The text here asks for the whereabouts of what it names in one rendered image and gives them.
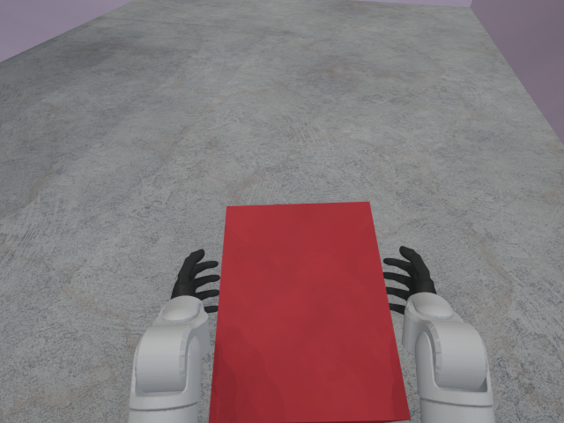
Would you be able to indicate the left robot hand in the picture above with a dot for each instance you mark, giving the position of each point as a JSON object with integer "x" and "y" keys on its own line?
{"x": 187, "y": 285}

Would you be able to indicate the robot left forearm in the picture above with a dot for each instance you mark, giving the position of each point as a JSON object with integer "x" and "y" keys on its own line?
{"x": 166, "y": 372}

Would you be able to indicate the robot right forearm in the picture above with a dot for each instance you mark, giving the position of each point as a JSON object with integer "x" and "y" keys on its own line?
{"x": 453, "y": 376}

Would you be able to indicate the carton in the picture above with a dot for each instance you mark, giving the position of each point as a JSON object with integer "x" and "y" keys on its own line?
{"x": 304, "y": 331}

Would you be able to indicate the right robot hand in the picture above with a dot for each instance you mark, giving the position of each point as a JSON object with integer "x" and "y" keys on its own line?
{"x": 418, "y": 282}

